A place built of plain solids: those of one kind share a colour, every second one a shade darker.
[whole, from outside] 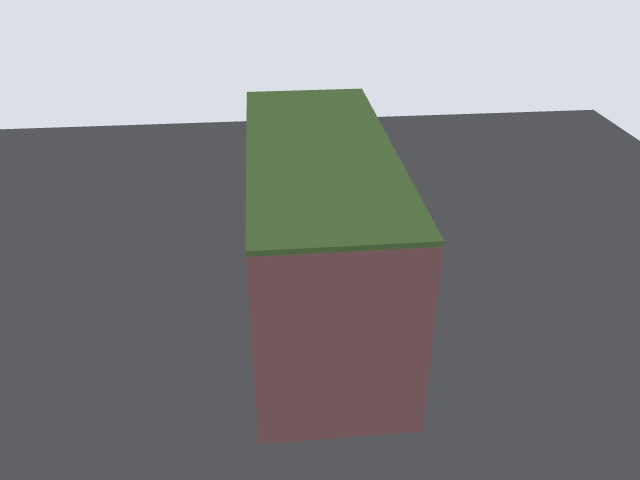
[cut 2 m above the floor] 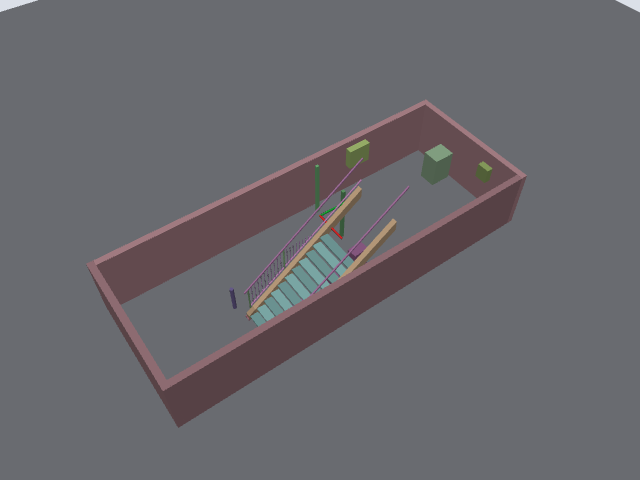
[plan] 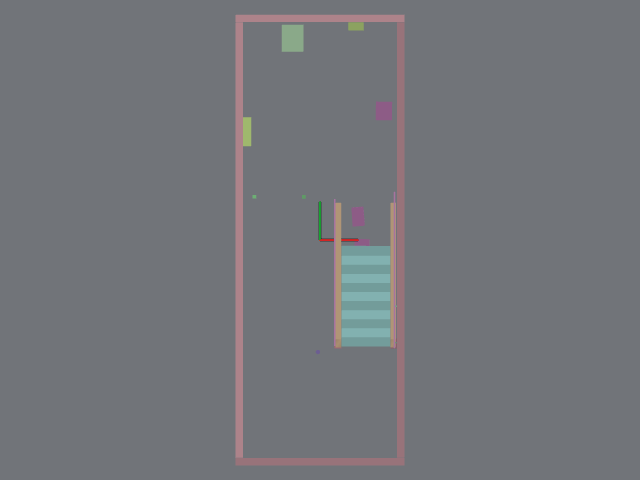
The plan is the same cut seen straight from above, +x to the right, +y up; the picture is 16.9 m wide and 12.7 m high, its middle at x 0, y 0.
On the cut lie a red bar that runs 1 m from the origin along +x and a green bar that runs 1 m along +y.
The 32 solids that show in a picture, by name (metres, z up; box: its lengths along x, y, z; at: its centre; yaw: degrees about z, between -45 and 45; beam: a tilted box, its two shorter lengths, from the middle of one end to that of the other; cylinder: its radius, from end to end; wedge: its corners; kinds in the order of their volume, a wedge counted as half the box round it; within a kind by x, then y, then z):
{
 "wall_1": {"box": [0.2, 11.53, 6.18], "at": [-2.14, 0.0, 2.79]},
 "wall_2": {"box": [4.47, 0.2, 6.18], "at": [0.0, -5.86, 2.79]},
 "wall_3": {"box": [4.47, 0.2, 6.18], "at": [0.0, 5.86, 2.79]},
 "wall_4": {"box": [0.2, 11.53, 6.18], "at": [2.14, 0.0, 2.79]},
 "roof_1": {"box": [4.47, 11.93, 0.15], "at": [0.0, 0.0, 5.96]},
 "string_1": {"wedge": [[0.41, -2.85, 0.04], [0.41, -2.85, 0.19], [0.41, -2.62, 0.04], [0.41, -2.62, 0.35], [0.56, -2.85, 0.04], [0.56, -2.85, 0.19], [0.56, -2.62, 0.04], [0.56, -2.62, 0.35]]},
 "string_2": {"wedge": [[0.41, -2.62, 0.04], [0.41, -2.62, 0.35], [0.41, 0.98, 2.68], [0.41, 0.98, 2.99], [0.56, -2.62, 0.04], [0.56, -2.62, 0.35], [0.56, 0.98, 2.68], [0.56, 0.98, 2.99]]},
 "string_3": {"wedge": [[1.86, -2.85, 0.04], [1.86, -2.85, 0.19], [1.86, -2.62, 0.04], [1.86, -2.62, 0.35], [2.01, -2.85, 0.04], [2.01, -2.85, 0.19], [2.01, -2.62, 0.04], [2.01, -2.62, 0.35]]},
 "string_4": {"wedge": [[1.86, -2.62, 0.04], [1.86, -2.62, 0.35], [1.86, 0.98, 2.68], [1.86, 0.98, 2.99], [2.01, -2.62, 0.04], [2.01, -2.62, 0.35], [2.01, 0.98, 2.68], [2.01, 0.98, 2.99]]},
 "guard_rail_1": {"wedge": [[0.37, -2.81, 1.04], [0.37, -2.81, 1.09], [0.37, 1.08, 3.89], [0.37, 1.08, 3.94], [0.41, -2.81, 1.04], [0.41, -2.81, 1.09], [0.41, 1.08, 3.89], [0.41, 1.08, 3.94]]},
 "guard_rail_2": {"wedge": [[0.37, -2.69, 0.36], [0.37, -2.69, 0.39], [0.37, 1.08, 3.13], [0.37, 1.08, 3.15], [0.41, -2.69, 0.36], [0.41, -2.69, 0.39], [0.41, 1.08, 3.13], [0.41, 1.08, 3.15]]},
 "guard_rail_3": {"wedge": [[1.95, -2.87, 1.0], [1.95, -2.87, 1.05], [1.95, 1.27, 4.03], [1.95, 1.27, 4.08], [1.99, -2.87, 1.0], [1.99, -2.87, 1.05], [1.99, 1.27, 4.03], [1.99, 1.27, 4.08]]},
 "bin_1": {"box": [0.58, 0.72, 1.11], "at": [-0.72, 5.34, 0.51]},
 "carton_1": {"box": [0.32, 0.49, 0.39], "at": [1.0, 0.61, 0.96], "yaw": 3.8},
 "carton_2": {"box": [0.39, 0.46, 0.35], "at": [1.1, -0.2, 0.52], "yaw": -2.4},
 "carton_3": {"box": [0.43, 0.5, 0.32], "at": [1.69, 3.41, 0.11], "yaw": -0.9},
 "cabinet_1": {"box": [0.22, 0.77, 0.71], "at": [-1.93, 2.86, 1.43]},
 "cabinet_2": {"box": [0.41, 0.22, 0.51], "at": [0.95, 5.65, 1.31]},
 "tread_1": {"wedge": [[0.57, -2.82, 0.13], [0.57, -2.82, 0.18], [0.57, -2.56, 0.13], [0.57, -2.56, 0.18], [1.86, -2.82, 0.13], [1.86, -2.82, 0.18], [1.86, -2.56, 0.13], [1.86, -2.56, 0.18]]},
 "tread_2": {"wedge": [[0.57, -2.58, 0.3], [0.57, -2.58, 0.35], [0.57, -2.32, 0.3], [0.57, -2.32, 0.35], [1.86, -2.58, 0.3], [1.86, -2.58, 0.35], [1.86, -2.32, 0.31], [1.86, -2.32, 0.35]]},
 "tread_3": {"wedge": [[0.57, -2.34, 0.48], [0.57, -2.34, 0.53], [0.57, -2.08, 0.48], [0.57, -2.08, 0.53], [1.86, -2.34, 0.48], [1.86, -2.34, 0.53], [1.86, -2.08, 0.48], [1.86, -2.08, 0.53]]},
 "tread_4": {"wedge": [[0.57, -2.1, 0.65], [0.57, -2.1, 0.7], [0.57, -1.84, 0.66], [0.57, -1.84, 0.7], [1.86, -2.1, 0.66], [1.86, -2.1, 0.7], [1.86, -1.84, 0.66], [1.86, -1.84, 0.7]]},
 "tread_5": {"wedge": [[0.57, -1.86, 0.83], [0.57, -1.86, 0.88], [0.57, -1.6, 0.83], [0.57, -1.6, 0.88], [1.86, -1.86, 0.83], [1.86, -1.86, 0.88], [1.86, -1.6, 0.83], [1.86, -1.6, 0.88]]},
 "tread_6": {"wedge": [[0.57, -1.62, 1.01], [0.57, -1.62, 1.06], [0.57, -1.36, 1.01], [0.57, -1.36, 1.06], [1.86, -1.62, 1.01], [1.86, -1.62, 1.06], [1.86, -1.36, 1.01], [1.86, -1.36, 1.06]]},
 "tread_7": {"wedge": [[0.57, -1.38, 1.18], [0.57, -1.38, 1.23], [0.57, -1.12, 1.18], [0.57, -1.12, 1.23], [1.86, -1.38, 1.18], [1.86, -1.38, 1.23], [1.86, -1.12, 1.18], [1.86, -1.12, 1.23]]},
 "tread_8": {"wedge": [[0.57, -1.14, 1.36], [0.57, -1.14, 1.41], [0.57, -0.88, 1.36], [0.57, -0.88, 1.41], [1.86, -1.14, 1.36], [1.86, -1.14, 1.41], [1.86, -0.88, 1.36], [1.86, -0.88, 1.41]]},
 "tread_9": {"wedge": [[0.57, -0.9, 1.54], [0.57, -0.9, 1.58], [0.57, -0.64, 1.54], [0.57, -0.64, 1.58], [1.86, -0.9, 1.54], [1.86, -0.9, 1.58], [1.86, -0.64, 1.54], [1.86, -0.64, 1.58]]},
 "tread_10": {"wedge": [[0.57, -0.66, 1.71], [0.57, -0.66, 1.76], [0.57, -0.4, 1.71], [0.57, -0.4, 1.76], [1.86, -0.66, 1.71], [1.86, -0.66, 1.76], [1.86, -0.4, 1.71], [1.86, -0.4, 1.76]]},
 "tread_11": {"wedge": [[0.57, -0.41, 1.89], [0.57, -0.41, 1.94], [0.57, -0.15, 1.89], [0.57, -0.15, 1.94], [1.86, -0.42, 1.89], [1.86, -0.42, 1.94], [1.86, -0.16, 1.89], [1.86, -0.16, 1.94]]},
 "column_1": {"box": [0.1, 0.1, 2.67], "at": [-1.74, 1.14, 1.29]},
 "column_2": {"box": [0.1, 0.1, 2.67], "at": [-0.43, 1.14, 1.29]},
 "bollard_1": {"cylinder": 0.06, "from": [-0.06, -2.97, -0.05], "to": [-0.06, -2.97, 0.9]}
}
